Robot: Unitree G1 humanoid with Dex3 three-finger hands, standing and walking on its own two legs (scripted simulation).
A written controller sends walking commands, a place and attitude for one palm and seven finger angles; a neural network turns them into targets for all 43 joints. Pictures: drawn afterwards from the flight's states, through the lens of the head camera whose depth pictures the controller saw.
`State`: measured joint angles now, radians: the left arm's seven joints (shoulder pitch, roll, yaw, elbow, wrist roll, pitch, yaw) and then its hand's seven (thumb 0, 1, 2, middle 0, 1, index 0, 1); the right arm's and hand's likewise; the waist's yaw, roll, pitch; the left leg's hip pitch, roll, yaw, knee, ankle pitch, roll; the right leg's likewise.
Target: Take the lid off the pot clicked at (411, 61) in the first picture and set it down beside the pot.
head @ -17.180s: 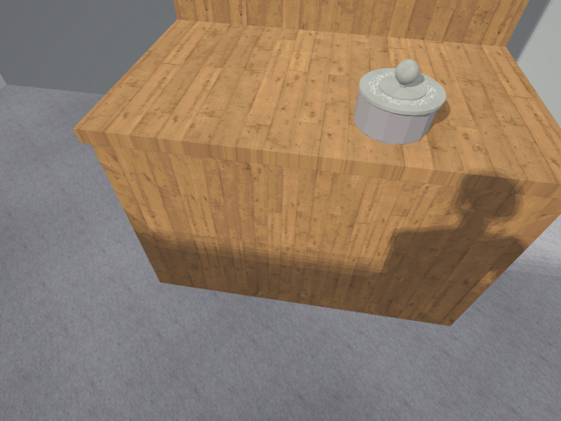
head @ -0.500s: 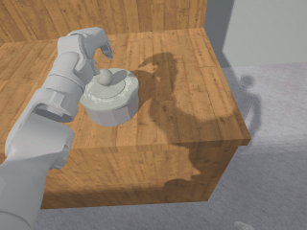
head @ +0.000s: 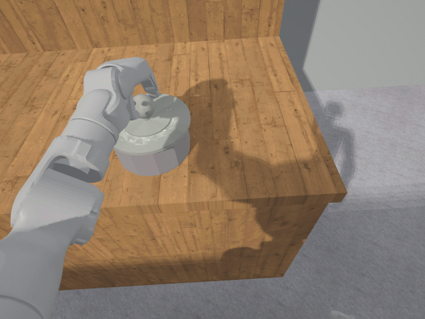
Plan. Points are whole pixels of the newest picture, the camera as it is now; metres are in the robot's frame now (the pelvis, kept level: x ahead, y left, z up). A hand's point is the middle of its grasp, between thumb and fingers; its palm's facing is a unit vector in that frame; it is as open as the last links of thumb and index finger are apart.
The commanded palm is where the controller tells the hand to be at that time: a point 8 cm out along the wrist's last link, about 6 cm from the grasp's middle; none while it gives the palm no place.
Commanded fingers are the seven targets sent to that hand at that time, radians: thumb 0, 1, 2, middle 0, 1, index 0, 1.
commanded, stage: lower the open fingers around the knob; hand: left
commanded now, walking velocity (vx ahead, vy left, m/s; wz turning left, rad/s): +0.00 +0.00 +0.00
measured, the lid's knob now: (142, 106) +0.51 +0.13 +0.13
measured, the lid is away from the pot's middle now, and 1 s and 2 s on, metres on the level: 0.00 0.00 0.01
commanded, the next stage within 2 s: close the fingers and squeeze the knob in 0.44 s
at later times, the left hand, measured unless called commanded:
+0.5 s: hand (139, 109) +0.48 +0.13 +0.15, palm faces -0.35 -0.07 -0.93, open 10.2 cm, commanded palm +0.47 +0.13 +0.21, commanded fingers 0.00 -0.38 1.62 -0.85 -0.08 -0.85 -0.08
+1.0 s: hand (135, 109) +0.48 +0.14 +0.15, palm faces -0.36 -0.08 -0.93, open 9.3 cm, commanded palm +0.48 +0.14 +0.22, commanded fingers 0.00 0.10 0.99 -0.59 -0.94 -0.59 -0.94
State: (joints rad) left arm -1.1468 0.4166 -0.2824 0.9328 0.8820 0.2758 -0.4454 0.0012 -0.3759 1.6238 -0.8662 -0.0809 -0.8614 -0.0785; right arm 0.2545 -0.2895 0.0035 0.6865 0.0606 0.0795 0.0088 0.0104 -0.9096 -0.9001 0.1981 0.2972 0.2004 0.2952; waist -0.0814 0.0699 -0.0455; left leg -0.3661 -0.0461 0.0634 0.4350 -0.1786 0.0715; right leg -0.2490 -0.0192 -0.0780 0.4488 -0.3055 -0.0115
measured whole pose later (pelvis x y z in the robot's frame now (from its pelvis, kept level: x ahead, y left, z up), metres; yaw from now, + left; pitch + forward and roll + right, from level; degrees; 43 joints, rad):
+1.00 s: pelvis +0.00 +0.00 +0.00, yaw +0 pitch +7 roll +0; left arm -1.11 0.43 -0.27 0.96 0.88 0.25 -0.40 0.00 -0.01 1.05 -0.57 -0.82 -0.57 -0.82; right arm 0.27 -0.29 0.00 0.70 0.06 0.09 0.00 0.01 -0.91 -0.90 0.20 0.30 0.20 0.30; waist -0.09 0.07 -0.05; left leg -0.39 -0.04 0.07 0.45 -0.19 0.07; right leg -0.27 -0.01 -0.07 0.45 -0.31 -0.02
